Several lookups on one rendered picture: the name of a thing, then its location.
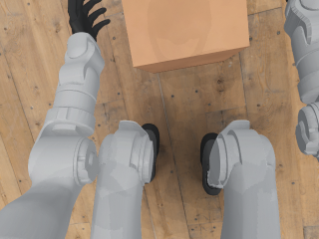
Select robot right shin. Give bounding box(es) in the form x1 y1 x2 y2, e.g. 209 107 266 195
207 119 276 189

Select robot right upper arm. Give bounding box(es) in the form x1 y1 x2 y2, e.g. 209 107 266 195
295 102 319 162

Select robot left forearm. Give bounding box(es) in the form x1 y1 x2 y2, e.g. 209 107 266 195
28 32 105 179

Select robot left thigh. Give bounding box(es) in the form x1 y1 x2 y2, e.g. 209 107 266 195
90 129 154 239

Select robot left upper arm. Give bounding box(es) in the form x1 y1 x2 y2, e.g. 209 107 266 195
0 136 100 239

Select robot left hand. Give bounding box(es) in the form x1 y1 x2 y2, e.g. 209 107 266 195
68 0 111 42

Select carton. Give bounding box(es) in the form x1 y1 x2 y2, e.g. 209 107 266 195
122 0 250 74

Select robot right forearm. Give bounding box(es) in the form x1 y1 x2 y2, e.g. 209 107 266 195
283 0 319 105

